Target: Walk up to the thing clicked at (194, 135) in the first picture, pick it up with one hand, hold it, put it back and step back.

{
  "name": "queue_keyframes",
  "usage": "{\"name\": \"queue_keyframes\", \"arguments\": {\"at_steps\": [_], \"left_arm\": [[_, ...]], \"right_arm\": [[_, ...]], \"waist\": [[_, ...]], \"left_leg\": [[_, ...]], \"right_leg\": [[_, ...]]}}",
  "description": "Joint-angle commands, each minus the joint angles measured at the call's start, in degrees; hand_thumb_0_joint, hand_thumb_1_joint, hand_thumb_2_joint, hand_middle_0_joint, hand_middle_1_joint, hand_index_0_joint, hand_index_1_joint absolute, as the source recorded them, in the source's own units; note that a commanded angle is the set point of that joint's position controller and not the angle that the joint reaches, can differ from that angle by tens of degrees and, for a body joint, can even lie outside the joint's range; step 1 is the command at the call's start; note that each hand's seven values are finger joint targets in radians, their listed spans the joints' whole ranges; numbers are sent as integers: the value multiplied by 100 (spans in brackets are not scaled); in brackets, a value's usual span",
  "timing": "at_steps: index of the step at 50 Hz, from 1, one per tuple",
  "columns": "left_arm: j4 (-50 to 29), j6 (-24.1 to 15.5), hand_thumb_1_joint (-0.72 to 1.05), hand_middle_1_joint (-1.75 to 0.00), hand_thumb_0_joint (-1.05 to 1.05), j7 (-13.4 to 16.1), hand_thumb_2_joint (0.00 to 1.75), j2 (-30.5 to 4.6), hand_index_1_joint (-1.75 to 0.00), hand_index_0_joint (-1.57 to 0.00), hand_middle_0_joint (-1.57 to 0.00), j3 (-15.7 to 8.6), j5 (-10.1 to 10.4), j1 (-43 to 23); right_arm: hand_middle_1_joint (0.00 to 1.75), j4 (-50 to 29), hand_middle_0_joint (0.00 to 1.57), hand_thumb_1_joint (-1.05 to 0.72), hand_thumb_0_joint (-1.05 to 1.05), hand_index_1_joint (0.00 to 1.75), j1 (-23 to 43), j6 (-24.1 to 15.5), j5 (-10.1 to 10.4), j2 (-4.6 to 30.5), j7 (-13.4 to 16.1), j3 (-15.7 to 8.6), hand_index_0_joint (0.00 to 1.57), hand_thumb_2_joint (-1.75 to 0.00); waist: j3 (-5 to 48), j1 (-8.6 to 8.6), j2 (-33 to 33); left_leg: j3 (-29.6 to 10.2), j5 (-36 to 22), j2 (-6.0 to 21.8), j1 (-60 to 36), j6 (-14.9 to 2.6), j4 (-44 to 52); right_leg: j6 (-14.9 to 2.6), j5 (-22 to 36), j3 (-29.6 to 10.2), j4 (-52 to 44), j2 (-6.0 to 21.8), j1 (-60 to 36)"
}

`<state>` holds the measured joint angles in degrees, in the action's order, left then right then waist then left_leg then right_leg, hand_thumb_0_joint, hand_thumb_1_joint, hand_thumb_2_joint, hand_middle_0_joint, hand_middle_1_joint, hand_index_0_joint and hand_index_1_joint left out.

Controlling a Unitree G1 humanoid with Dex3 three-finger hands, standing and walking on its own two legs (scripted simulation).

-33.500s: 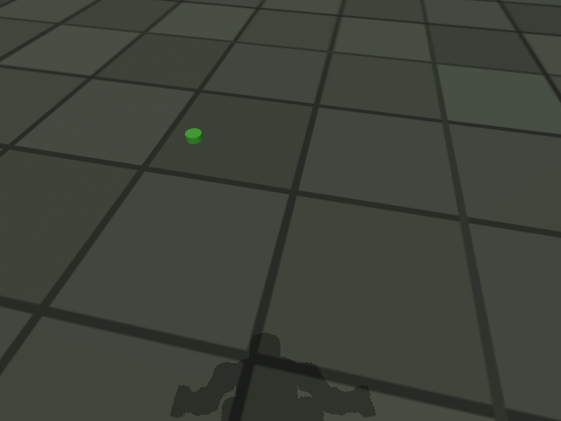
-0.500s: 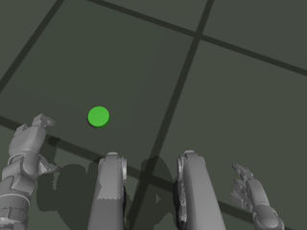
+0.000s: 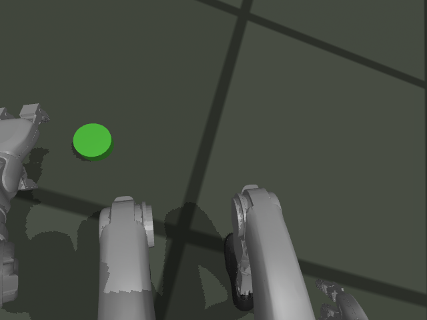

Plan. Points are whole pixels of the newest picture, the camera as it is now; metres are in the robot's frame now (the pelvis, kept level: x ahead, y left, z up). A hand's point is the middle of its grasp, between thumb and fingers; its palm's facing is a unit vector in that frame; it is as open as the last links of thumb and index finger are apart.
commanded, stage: rise first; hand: left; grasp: from above
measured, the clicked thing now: (94, 142) +0.52 +0.26 -0.35
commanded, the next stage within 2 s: none
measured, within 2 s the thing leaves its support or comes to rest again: neither
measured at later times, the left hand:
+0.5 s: hand (46, 143) +0.46 +0.32 -0.20, palm faces -0.44 -0.05 -0.90, open 14.2 cm
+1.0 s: hand (55, 139) +0.48 +0.31 -0.22, palm faces -0.44 -0.08 -0.90, open 14.3 cm
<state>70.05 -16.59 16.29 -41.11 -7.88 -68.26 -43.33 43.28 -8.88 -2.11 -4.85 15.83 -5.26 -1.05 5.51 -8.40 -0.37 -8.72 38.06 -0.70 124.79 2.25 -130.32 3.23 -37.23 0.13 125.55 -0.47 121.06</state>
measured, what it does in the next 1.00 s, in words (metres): stands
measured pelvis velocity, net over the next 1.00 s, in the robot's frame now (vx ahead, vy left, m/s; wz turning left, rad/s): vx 0.02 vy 0.00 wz -0.05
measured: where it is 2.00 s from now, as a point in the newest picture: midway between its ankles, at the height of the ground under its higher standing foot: (191, 294)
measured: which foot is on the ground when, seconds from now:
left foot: down 0.00-1.00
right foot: down 0.00-1.00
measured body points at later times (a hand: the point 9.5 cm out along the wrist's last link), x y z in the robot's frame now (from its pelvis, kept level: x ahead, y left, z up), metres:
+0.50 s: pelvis +0.01 +0.01 -0.03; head +0.24 +0.08 +0.34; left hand +0.48 +0.32 -0.15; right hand +0.06 -0.27 -0.13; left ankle +0.09 +0.13 -0.34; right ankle +0.11 -0.15 -0.34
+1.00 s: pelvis +0.02 +0.00 -0.04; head +0.27 +0.08 +0.32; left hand +0.50 +0.31 -0.17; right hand +0.05 -0.28 -0.14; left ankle +0.09 +0.13 -0.34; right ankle +0.11 -0.15 -0.34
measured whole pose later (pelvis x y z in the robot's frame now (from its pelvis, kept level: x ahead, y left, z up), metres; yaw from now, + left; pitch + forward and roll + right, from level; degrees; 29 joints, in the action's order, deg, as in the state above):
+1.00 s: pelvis +0.02 +0.00 -0.04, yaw -3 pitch +34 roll -9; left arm 83.7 -15.9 23.3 -48.1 -10.2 -74.8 -54.2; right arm 42.4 -8.2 -1.9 -10.3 16.1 -8.7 3.9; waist 1.2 -14.8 -1.5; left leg -11.1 41.2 -1.1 132.6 2.5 -139.3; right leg 4.7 -39.5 1.1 133.0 -1.3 128.2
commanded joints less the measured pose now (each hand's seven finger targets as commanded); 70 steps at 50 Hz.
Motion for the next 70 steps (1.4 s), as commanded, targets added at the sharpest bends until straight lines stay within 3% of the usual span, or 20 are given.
{"name": "queue_keyframes", "arguments": {"at_steps": [1,3,7,10,13,18,22,25,27,29,35,38,40,43,44,48,55,62,64,70], "left_arm": [[-482,27,-52,-93,0,426,101,-1634,-94,-9,-11,-142,-206,-1980],[-413,29,-52,-92,0,484,101,-1779,-93,-9,-10,-164,-315,-2185],[-146,5,-54,-95,0,567,102,-1682,-96,-8,-8,3,-520,-2439],[57,-6,-53,-97,0,635,101,-1797,-98,-7,-8,-81,-631,-2449],[304,14,-54,-100,0,709,101,-1701,-100,-7,-7,-69,-616,-2514],[505,87,-56,-101,0,855,102,-1842,-101,-6,-6,-135,-721,-2692],[556,118,-55,-102,0,903,101,-1827,-102,-7,-6,-112,-678,-2769],[499,134,-55,-103,0,935,101,-2037,-102,-6,-6,-259,-644,-2823],[527,143,-57,-102,0,926,102,-1865,-102,-6,-6,-147,-642,-2798],[472,162,-57,-102,0,953,102,-2083,-102,-6,-6,-289,-620,-2821],[574,186,-58,-102,0,917,103,-2078,-102,-5,-6,-247,-599,-2676],[545,161,-56,-102,0,924,102,-2181,-102,-6,-6,-367,-539,-2690],[601,143,-59,-101,0,895,104,-2127,-102,-5,-6,-282,-555,-2691],[543,78,-58,-101,0,890,103,-2292,-102,-6,-6,-352,-523,-2748],[674,74,-61,-96,0,895,111,-2246,-101,-2,-7,-333,-542,-2631],[588,31,-59,-100,0,945,104,-2327,-101,-5,-6,-416,-532,-2619],[708,29,-59,-100,0,1029,105,-2257,-101,-5,-6,-321,-606,-2669],[854,47,-59,-101,0,1128,105,-2270,-102,-5,-6,-288,-634,-2853],[962,73,-59,-101,0,1116,105,-2222,-103,-5,-6,-165,-682,-2879],[1042,63,-59,-101,0,1183,105,-2347,-102,-5,-6,-256,-683,-2874]], "right_arm": [[30,-192,20,-90,0,30,-810,-32,-71,1351,5,-390,20,-90],[30,-171,20,-90,0,30,-828,-14,-104,1400,-12,-369,20,-90],[30,-122,20,-90,0,30,-848,16,-176,1359,-45,-323,20,-90],[30,-106,20,-90,0,30,-934,32,-244,1359,-81,-276,20,-90],[30,-94,20,-90,0,30,-932,29,-301,1402,-111,-256,20,-90],[30,-65,20,-90,0,30,-1003,16,-385,1384,-157,-163,20,-90],[30,-64,20,-91,0,30,-1043,-8,-403,1361,-183,-127,20,-90],[30,-64,20,-91,0,30,-1090,-20,-428,1421,-186,-153,20,-90],[30,-63,20,-91,0,30,-1127,-25,-451,1403,-217,-105,20,-90],[30,-78,20,-91,0,30,-1106,-14,-426,1442,-208,-118,20,-90],[30,-97,20,-91,0,30,-1140,-12,-468,1427,-240,-33,20,-90],[30,-108,20,-90,0,30,-1161,9,-486,1476,-251,-33,20,-90],[30,-103,20,-91,0,30,-1182,6,-495,1469,-272,-5,20,-90],[30,-90,20,-91,0,30,-1200,11,-504,1494,-275,5,20,-90],[30,-98,20,-91,0,30,-1162,19,-520,1487,-276,44,20,-90],[30,-108,20,-90,0,30,-1149,37,-535,1527,-288,29,20,-90],[30,-116,20,-90,0,30,-1059,52,-552,1554,-299,62,20,-90],[30,-102,20,-90,0,30,-1009,10,-550,1596,-302,93,20,-90],[30,-96,20,-90,0,30,-1022,-29,-580,1587,-327,124,20,-90],[30,-110,20,-90,0,30,-990,-71,-578,1652,-330,156,20,-90]], "waist": [[3379,-63,1531],[3509,-74,1688],[3435,-229,1711],[3582,-265,1613],[3489,-326,1654],[3523,-416,1777],[3523,-491,1751],[3615,-476,1767],[3517,-575,1904],[3615,-491,1948],[3493,-576,1843],[3544,-567,1776],[3455,-637,1774],[3508,-621,1671],[3478,-603,1651],[3521,-592,1829],[3380,-656,1942],[3250,-756,1934],[3134,-839,1952],[3146,-808,2010]], "left_leg": [[567,-307,-12,-2959,-282,1666],[528,-436,-7,-3048,-265,1594],[544,-420,-34,-2920,-282,1435],[592,-599,-67,-2853,-324,1256],[487,-607,-35,-2859,-286,1294],[545,-812,-43,-2768,-311,1085],[607,-865,-54,-2627,-348,949],[590,-888,-32,-2632,-349,918],[544,-953,-15,-2693,-321,922],[544,-957,-12,-2707,-318,917],[610,-1004,-30,-2508,-350,730],[613,-1011,-37,-2439,-363,678],[612,-1037,-30,-2412,-364,638],[626,-1043,-28,-2221,-387,542],[631,-1002,-44,-2159,-386,556],[614,-1068,-31,-2286,-360,573],[569,-998,-14,-2399,-342,548],[553,-841,-17,-2216,-357,507],[529,-770,-20,-2208,-360,475],[463,-754,-11,-2257,-328,527]], "right_leg": [[-485,404,765,-1121,-16,-990],[-478,519,774,-978,4,-902],[-480,522,791,-891,-11,-767],[-457,677,778,-864,-27,-927],[-452,677,819,-733,-5,-686],[-454,880,825,-622,-41,-734],[-446,960,810,-613,-67,-831],[-442,988,828,-568,-69,-846],[-429,1020,861,-508,-52,-764],[-444,1027,864,-476,-69,-762],[-451,1120,848,-504,-90,-930],[-426,1149,848,-506,-93,-1009],[-436,1187,857,-518,-104,-1039],[-428,1256,857,-511,-125,-1228],[-430,1205,852,-503,-129,-1229],[-424,1241,892,-446,-143,-1164],[-434,1174,941,-400,-163,-918],[-406,1070,985,-364,-165,-827],[-422,1018,998,-346,-173,-768],[-404,983,1064,-273,-176,-690]]}}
